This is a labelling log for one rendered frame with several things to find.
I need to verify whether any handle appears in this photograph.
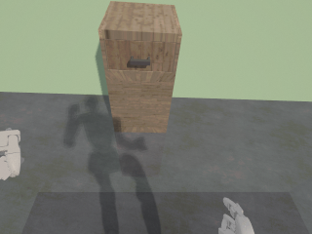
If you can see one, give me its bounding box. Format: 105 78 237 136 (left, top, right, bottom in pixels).
130 56 151 66

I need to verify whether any cabinet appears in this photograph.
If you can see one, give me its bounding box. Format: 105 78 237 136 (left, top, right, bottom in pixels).
97 1 182 134

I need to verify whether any robot right hand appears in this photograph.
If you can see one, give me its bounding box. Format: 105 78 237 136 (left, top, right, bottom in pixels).
218 197 254 234

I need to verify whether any robot left hand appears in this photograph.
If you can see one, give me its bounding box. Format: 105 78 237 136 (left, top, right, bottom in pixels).
0 128 24 180

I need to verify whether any drawer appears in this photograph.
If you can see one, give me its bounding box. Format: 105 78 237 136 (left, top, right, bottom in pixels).
104 39 176 72

